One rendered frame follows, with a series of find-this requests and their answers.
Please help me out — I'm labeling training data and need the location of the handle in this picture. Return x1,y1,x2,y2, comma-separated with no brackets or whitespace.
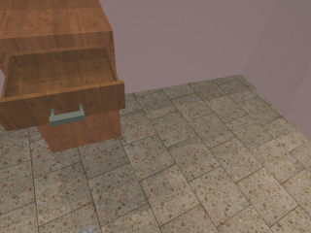
49,103,86,127

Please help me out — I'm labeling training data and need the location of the cabinet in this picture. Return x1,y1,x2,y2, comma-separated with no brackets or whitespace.
0,0,121,153

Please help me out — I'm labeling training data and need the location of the drawer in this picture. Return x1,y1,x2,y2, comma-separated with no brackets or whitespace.
0,47,125,132

